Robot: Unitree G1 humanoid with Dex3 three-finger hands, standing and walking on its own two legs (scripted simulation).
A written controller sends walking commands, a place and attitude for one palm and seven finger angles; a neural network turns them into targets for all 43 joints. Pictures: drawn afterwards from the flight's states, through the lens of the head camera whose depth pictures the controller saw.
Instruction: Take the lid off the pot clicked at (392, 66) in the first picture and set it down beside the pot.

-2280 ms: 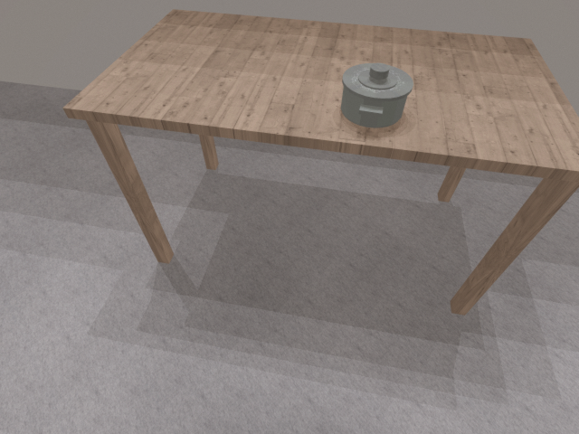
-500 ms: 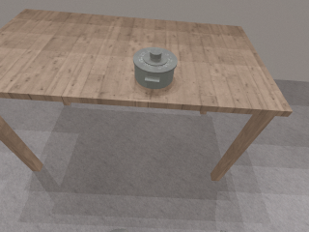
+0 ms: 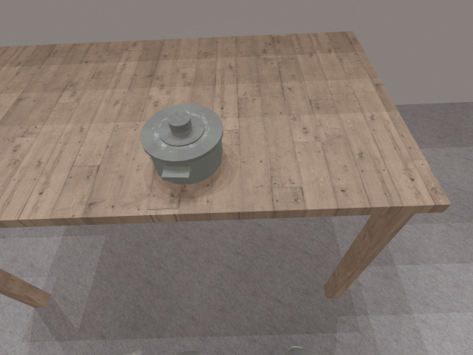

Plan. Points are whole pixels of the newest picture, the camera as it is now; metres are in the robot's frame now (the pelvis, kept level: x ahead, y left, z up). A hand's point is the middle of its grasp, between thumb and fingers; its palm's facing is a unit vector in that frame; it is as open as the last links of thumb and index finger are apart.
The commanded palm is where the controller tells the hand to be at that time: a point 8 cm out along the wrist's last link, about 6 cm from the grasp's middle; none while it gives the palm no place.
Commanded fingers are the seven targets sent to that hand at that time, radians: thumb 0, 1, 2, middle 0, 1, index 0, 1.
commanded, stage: come to a stop and stand still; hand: left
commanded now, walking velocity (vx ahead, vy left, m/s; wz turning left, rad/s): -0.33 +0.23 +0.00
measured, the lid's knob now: (179, 122) +0.51 +0.13 +0.10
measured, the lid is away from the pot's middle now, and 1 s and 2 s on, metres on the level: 0.00 0.00 0.00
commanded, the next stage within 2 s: look again from close up in 1.22 s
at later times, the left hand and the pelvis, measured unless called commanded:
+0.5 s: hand out of the picture +0.01 +0.27 -0.17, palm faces +0.10 -0.97 -0.21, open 7.4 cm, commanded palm none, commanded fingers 0.00 0.90 0.90 -0.20 -0.30 -0.20 -0.30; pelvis -0.01 +0.06 +0.02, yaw +1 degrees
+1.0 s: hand out of the picture -0.08 +0.23 -0.16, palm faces +0.02 -0.99 -0.16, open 7.4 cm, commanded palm none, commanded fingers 0.00 0.90 0.90 -0.20 -0.30 -0.20 -0.30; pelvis -0.05 +0.07 +0.02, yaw +0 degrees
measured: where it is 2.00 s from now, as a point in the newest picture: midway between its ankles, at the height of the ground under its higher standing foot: outside the picture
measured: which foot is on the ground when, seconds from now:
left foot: up 0.00-0.28, down 0.30-1.00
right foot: down 0.00-0.30, up 0.32-0.72, down 0.74-1.00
